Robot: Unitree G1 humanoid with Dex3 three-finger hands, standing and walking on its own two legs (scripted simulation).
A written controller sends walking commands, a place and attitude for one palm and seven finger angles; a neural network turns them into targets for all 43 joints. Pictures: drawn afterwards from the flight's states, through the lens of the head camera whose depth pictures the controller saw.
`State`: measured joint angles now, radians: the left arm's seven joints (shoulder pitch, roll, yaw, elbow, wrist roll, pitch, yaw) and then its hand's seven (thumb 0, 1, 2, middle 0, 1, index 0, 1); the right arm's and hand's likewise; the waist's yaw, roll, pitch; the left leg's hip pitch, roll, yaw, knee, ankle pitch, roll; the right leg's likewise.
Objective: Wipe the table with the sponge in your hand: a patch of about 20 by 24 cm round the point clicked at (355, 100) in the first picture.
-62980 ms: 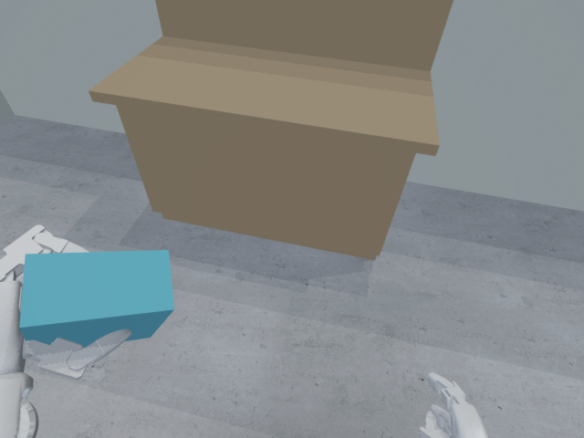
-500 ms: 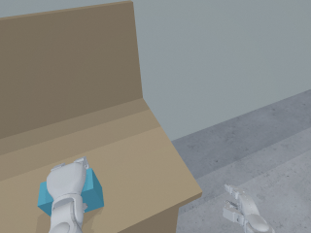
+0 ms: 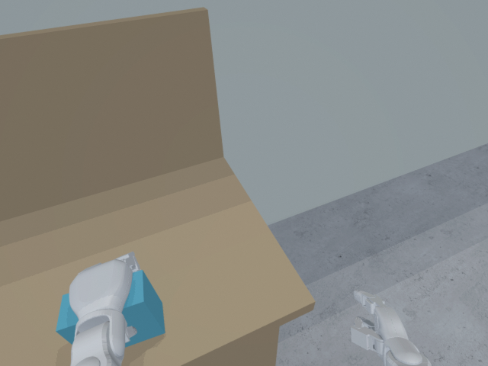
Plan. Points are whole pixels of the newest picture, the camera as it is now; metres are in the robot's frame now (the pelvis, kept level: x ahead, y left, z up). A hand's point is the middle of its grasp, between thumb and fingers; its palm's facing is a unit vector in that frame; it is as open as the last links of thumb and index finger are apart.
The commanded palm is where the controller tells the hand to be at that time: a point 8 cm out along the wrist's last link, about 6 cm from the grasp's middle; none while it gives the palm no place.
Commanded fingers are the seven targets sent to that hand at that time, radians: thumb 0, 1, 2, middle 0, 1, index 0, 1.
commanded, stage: lift the sponge slowly off the table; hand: left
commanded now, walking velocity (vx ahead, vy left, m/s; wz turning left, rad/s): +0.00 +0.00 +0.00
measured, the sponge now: (120, 320) +0.20 +0.26 -0.04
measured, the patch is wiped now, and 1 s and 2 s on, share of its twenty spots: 1.00 1.00 1.00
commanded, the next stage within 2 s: bring the sponge back beside the body in 1.64 s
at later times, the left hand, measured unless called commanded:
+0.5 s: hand (115, 298) +0.20 +0.24 +0.04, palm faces +0.01 -0.18 -0.98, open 9.9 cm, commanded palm +0.17 +0.24 +0.10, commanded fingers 0.00 0.10 1.30 -1.20 -1.60 -1.20 -1.60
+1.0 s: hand (97, 292) +0.19 +0.26 +0.06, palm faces +0.04 -0.18 -0.98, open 9.9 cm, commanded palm +0.17 +0.25 +0.14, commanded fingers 0.00 0.10 1.30 -1.20 -1.60 -1.20 -1.60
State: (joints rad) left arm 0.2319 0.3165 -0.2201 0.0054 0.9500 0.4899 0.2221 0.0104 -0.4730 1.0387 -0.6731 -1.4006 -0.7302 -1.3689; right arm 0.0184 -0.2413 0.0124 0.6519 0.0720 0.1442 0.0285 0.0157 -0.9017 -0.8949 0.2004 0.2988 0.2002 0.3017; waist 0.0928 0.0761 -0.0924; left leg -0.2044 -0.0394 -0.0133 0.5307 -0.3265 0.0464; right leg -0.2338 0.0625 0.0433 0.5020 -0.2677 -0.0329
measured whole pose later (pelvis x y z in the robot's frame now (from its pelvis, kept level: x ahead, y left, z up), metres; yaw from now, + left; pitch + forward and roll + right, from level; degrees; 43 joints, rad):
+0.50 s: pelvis -0.01 -0.01 +0.01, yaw +0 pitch -3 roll +0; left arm 0.17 0.33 -0.22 -0.02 0.94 0.50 0.16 0.00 -0.49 1.04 -0.71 -1.36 -0.77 -1.33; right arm -0.02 -0.23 0.03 0.68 0.06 0.12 0.01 0.02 -0.90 -0.89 0.20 0.30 0.20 0.30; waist 0.12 0.09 -0.05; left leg -0.13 -0.04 -0.02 0.46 -0.28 0.04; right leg -0.16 0.06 0.04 0.44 -0.22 -0.04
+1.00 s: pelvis -0.01 -0.01 +0.01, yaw +0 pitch -5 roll -1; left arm 0.20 0.40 -0.15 -0.13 0.90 0.52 0.08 0.00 -0.49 1.04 -0.72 -1.36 -0.77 -1.33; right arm -0.03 -0.25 0.03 0.68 0.06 0.12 -0.01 0.02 -0.90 -0.89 0.20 0.30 0.20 0.30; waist 0.11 0.09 -0.03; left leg -0.08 -0.03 -0.02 0.42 -0.26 0.03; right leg -0.11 0.07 0.04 0.39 -0.21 -0.05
